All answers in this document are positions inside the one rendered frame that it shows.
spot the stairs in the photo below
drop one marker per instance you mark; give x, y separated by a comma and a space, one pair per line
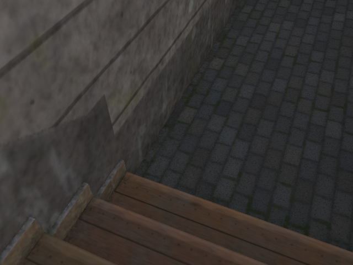
148, 223

